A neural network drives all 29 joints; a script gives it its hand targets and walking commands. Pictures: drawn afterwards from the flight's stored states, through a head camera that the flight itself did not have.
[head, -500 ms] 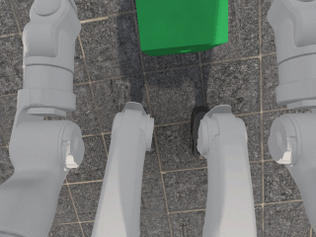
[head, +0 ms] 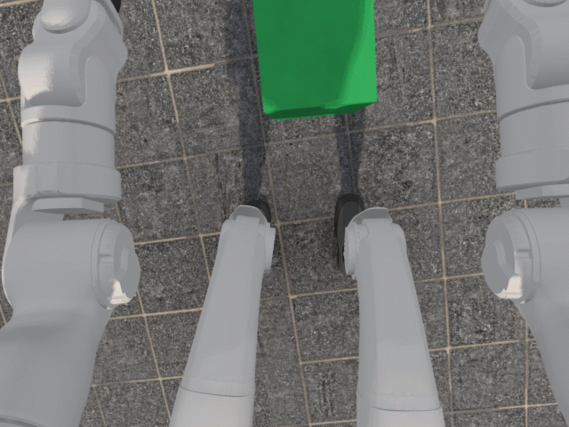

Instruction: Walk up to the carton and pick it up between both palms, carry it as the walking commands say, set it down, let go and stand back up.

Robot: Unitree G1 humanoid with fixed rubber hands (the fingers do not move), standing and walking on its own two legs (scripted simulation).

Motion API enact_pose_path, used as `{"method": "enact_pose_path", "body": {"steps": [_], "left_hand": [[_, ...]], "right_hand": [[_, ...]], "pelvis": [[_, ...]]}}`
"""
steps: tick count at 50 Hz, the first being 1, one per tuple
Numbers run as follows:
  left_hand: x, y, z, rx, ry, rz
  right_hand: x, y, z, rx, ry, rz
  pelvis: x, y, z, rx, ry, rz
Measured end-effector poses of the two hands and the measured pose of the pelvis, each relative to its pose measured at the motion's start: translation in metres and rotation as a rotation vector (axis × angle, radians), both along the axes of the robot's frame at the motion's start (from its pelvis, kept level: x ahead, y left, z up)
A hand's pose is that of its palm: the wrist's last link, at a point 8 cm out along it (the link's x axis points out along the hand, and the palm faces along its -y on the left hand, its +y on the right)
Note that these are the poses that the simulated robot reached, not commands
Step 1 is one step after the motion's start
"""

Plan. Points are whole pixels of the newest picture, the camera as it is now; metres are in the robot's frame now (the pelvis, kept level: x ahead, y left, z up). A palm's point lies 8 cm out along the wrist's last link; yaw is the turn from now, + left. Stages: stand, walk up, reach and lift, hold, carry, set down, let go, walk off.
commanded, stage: set down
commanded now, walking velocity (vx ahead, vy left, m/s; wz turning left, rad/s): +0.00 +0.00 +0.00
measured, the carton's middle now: (311, 47) +0.57 +0.01 -0.47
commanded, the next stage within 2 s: let go in 0.26 s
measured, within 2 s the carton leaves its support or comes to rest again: neither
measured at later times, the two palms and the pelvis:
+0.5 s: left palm (57, 13) +0.49 +0.21 -0.05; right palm out of the picture +0.50 -0.18 -0.05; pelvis +0.03 +0.00 +0.09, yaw -1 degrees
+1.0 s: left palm out of the picture +0.32 +0.23 +0.09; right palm out of the picture +0.35 -0.22 +0.08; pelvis +0.11 +0.01 +0.16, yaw -1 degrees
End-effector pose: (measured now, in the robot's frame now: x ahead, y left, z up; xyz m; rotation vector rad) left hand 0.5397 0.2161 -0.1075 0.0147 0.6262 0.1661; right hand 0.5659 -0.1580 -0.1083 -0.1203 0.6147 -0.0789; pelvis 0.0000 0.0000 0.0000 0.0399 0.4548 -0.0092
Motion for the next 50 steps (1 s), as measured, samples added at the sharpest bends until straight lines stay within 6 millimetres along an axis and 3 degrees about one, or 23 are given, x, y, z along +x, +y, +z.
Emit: {"method": "enact_pose_path", "body": {"steps": [6, 10, 20, 23, 28, 31, 37, 45, 50], "left_hand": [[-0.001, 0.0, 0.035, -0.004, 0.006, -0.002], [-0.003, 0.0, 0.049, 0.001, 0.022, -0.004], [-0.014, -0.008, 0.061, 0.052, 0.056, -0.079], [-0.031, -0.007, 0.062, 0.086, 0.081, -0.122], [-0.078, 0.003, 0.065, 0.116, 0.159, -0.151], [-0.102, 0.01, 0.076, 0.13, 0.174, -0.163], [-0.144, 0.015, 0.107, 0.129, 0.199, -0.183], [-0.192, 0.016, 0.169, 0.087, 0.163, -0.122], [-0.219, 0.017, 0.196, 0.093, 0.143, -0.126]], "right_hand": [[-0.001, -0.001, 0.035, -0.001, 0.007, 0.006], [-0.004, -0.004, 0.047, -0.007, 0.029, 0.005], [-0.022, -0.012, 0.066, -0.067, 0.036, -0.007], [-0.043, -0.016, 0.067, -0.085, 0.047, -0.002], [-0.097, -0.022, 0.058, -0.066, 0.146, -0.007], [-0.123, -0.027, 0.065, -0.054, 0.16, -0.019], [-0.16, -0.037, 0.104, -0.055, 0.146, -0.019], [-0.197, -0.055, 0.169, -0.069, 0.131, 0.0], [-0.22, -0.059, 0.193, -0.052, 0.117, 0.005]], "pelvis": [[0.003, -0.001, 0.032, 0.002, -0.023, -0.001], [0.007, -0.001, 0.048, 0.002, -0.013, -0.001], [0.022, 0.0, 0.072, -0.005, 0.027, -0.003], [0.028, 0.001, 0.083, -0.006, -0.022, -0.007], [0.041, 0.003, 0.1, -0.005, -0.101, -0.015], [0.049, 0.005, 0.106, -0.011, -0.145, -0.014], [0.064, 0.007, 0.116, -0.021, -0.202, -0.009], [0.094, 0.007, 0.143, -0.031, -0.233, -0.006], [0.107, 0.007, 0.157, -0.036, -0.318, -0.006]]}}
